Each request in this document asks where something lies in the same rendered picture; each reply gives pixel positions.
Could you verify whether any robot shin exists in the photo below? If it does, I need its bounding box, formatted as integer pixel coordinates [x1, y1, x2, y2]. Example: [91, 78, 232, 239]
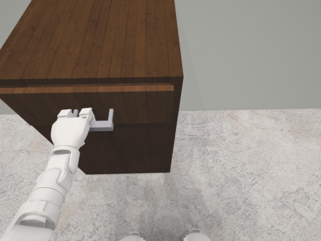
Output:
[129, 232, 139, 236]
[189, 229, 200, 234]

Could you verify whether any cabinet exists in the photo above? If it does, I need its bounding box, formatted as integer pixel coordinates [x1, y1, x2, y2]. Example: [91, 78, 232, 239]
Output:
[0, 0, 184, 175]

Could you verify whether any robot right shin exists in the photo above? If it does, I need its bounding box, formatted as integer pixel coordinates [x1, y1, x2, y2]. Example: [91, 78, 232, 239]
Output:
[189, 229, 200, 234]

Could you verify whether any left robot forearm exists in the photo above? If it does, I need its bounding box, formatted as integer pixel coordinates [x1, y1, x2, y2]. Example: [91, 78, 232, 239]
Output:
[0, 146, 80, 241]

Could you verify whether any robot left shin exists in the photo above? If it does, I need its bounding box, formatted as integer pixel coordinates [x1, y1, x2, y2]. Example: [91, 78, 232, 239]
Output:
[129, 232, 139, 236]

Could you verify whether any left robot hand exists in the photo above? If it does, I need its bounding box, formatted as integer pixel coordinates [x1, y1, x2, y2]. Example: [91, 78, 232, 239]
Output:
[51, 108, 96, 150]

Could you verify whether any handle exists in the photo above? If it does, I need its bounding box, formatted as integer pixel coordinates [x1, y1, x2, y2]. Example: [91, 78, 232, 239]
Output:
[73, 109, 114, 132]

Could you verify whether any drawer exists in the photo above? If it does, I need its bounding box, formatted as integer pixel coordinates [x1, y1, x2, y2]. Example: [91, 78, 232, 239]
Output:
[0, 83, 174, 126]

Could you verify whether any robot left upper arm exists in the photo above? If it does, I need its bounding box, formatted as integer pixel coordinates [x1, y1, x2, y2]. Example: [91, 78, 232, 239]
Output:
[4, 224, 57, 241]

